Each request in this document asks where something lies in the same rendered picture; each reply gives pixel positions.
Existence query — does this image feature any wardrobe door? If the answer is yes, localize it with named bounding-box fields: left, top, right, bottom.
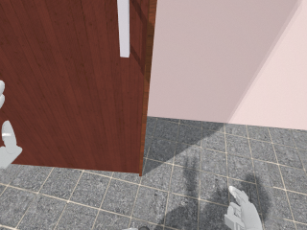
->
left=0, top=0, right=149, bottom=173

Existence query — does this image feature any left robot hand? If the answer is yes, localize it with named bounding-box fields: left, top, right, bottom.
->
left=0, top=80, right=22, bottom=169

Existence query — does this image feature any handle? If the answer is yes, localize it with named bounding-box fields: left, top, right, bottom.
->
left=117, top=0, right=130, bottom=58

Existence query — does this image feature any right robot hand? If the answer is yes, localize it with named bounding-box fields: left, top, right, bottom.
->
left=224, top=186, right=263, bottom=230

